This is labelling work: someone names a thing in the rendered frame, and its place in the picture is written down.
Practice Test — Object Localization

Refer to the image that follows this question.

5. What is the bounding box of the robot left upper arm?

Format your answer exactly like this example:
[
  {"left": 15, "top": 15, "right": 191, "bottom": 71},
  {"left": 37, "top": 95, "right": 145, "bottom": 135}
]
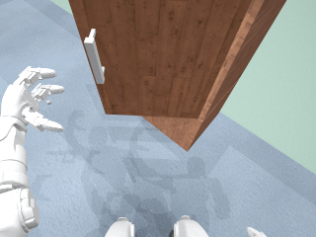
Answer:
[{"left": 0, "top": 188, "right": 40, "bottom": 237}]

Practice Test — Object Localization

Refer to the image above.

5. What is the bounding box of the handle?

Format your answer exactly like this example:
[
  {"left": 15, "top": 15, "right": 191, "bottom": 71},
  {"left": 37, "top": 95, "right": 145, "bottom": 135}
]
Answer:
[{"left": 84, "top": 29, "right": 105, "bottom": 84}]

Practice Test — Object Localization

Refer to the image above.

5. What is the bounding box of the robot left forearm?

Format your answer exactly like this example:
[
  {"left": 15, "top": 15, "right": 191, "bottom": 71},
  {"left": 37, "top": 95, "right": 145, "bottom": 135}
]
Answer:
[{"left": 0, "top": 117, "right": 30, "bottom": 194}]

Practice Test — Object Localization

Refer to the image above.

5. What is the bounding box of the left robot shin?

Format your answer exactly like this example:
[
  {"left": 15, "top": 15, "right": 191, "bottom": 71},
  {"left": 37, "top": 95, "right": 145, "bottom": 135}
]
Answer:
[{"left": 118, "top": 217, "right": 128, "bottom": 221}]

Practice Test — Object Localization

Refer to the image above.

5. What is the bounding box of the robot left thigh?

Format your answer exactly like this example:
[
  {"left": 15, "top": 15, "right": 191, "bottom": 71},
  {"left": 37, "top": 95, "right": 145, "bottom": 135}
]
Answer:
[{"left": 105, "top": 220, "right": 135, "bottom": 237}]

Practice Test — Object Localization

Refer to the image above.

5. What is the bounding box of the robot left hand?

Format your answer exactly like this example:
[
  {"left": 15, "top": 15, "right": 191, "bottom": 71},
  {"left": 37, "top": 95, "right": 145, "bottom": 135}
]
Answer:
[{"left": 0, "top": 66, "right": 65, "bottom": 132}]

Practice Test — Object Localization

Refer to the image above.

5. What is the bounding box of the robot right hand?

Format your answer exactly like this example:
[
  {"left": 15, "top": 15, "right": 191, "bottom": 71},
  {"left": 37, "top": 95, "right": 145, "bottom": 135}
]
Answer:
[{"left": 247, "top": 227, "right": 267, "bottom": 237}]

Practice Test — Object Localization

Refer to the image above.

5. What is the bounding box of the cupboard door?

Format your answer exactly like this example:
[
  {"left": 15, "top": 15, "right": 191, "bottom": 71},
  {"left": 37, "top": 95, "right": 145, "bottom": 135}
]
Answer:
[{"left": 68, "top": 0, "right": 252, "bottom": 119}]

